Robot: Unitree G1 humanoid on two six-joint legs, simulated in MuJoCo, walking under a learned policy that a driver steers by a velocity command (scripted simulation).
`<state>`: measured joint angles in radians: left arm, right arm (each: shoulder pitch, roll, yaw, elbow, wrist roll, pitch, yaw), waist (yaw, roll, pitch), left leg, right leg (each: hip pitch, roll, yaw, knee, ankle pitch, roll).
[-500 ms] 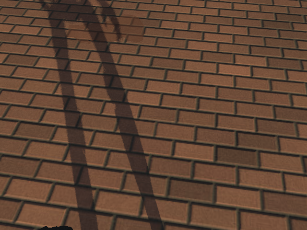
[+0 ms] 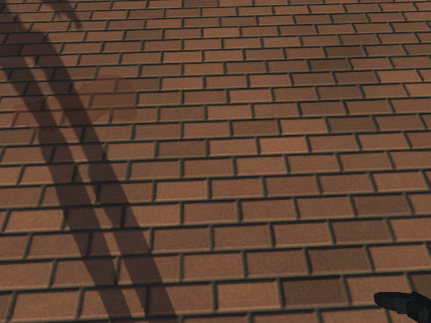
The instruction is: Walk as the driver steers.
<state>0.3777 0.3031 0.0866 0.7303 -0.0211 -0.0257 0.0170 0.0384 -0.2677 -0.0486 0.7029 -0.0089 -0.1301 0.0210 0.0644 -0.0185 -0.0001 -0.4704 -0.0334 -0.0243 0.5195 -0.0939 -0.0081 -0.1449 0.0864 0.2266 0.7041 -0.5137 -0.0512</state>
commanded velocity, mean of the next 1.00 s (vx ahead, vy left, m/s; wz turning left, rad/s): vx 0.50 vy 0.00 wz -0.59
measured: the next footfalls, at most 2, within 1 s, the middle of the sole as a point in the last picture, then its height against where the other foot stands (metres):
right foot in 0.50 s outside the picture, level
left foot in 0.98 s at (278, 253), level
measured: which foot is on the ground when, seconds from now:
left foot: down 0.00-0.50, up 0.52-0.96, down 0.98-1.00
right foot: up 0.00-0.48, down 0.50-1.00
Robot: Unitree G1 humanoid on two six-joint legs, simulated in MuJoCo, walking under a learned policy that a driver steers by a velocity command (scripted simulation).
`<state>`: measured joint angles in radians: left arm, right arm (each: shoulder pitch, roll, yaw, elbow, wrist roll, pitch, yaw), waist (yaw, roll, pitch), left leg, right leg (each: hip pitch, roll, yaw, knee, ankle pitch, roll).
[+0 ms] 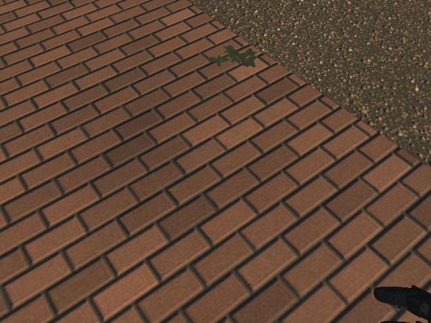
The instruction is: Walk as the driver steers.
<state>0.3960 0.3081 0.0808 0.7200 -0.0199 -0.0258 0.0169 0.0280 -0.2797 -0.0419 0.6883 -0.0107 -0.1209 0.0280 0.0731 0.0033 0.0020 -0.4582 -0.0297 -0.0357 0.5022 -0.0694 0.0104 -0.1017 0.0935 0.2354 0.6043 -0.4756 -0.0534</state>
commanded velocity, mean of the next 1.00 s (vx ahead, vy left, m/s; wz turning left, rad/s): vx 0.50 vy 0.00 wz -0.10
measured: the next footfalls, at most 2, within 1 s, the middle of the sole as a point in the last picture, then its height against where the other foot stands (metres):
right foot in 0.48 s outside the picture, level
left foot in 0.98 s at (225, 255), level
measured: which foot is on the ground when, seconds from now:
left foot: down 0.00-0.48, up 0.50-0.96, down 0.98-1.00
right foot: down 0.00-0.00, up 0.02-0.46, down 0.48-1.00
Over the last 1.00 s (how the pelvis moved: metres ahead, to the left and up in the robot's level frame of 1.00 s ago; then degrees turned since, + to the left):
0.52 -0.14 0.00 -35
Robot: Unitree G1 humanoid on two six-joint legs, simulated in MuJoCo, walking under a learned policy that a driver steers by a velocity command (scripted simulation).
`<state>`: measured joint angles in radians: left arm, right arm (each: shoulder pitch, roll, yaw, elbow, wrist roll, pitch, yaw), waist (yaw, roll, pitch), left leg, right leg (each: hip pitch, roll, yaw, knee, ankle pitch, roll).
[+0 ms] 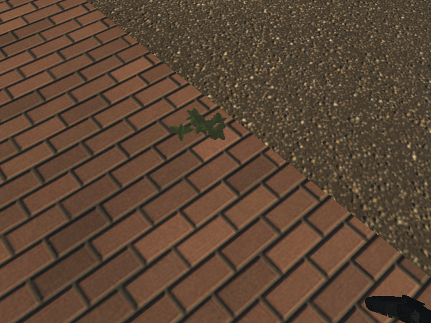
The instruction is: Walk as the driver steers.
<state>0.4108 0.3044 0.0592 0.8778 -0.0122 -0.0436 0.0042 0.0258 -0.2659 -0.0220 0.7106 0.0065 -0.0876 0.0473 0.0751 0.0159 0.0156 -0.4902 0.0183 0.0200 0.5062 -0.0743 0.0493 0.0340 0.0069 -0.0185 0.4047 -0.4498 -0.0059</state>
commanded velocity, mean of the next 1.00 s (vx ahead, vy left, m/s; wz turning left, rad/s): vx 0.38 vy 0.00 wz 0.00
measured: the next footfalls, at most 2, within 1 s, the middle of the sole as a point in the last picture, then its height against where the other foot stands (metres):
right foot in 0.52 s outside the picture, level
left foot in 0.96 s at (217, 289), level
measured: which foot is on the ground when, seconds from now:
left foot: down 0.00-0.54, up 0.56-0.94, down 0.96-1.00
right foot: down 0.00-0.00, up 0.02-0.50, down 0.52-1.00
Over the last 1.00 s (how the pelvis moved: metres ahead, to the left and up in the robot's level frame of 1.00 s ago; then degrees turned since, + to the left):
0.53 -0.03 0.00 -3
